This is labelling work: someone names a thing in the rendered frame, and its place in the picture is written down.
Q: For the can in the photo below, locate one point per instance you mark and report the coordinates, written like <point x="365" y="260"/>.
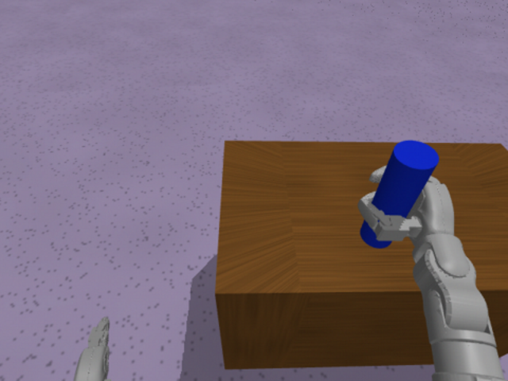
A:
<point x="407" y="172"/>

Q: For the right robot arm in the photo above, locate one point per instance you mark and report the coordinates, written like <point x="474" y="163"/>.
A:
<point x="458" y="324"/>

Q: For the right robot hand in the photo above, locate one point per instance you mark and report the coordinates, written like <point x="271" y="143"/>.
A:
<point x="431" y="213"/>

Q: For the left robot hand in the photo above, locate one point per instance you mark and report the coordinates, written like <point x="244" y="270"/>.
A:
<point x="93" y="363"/>

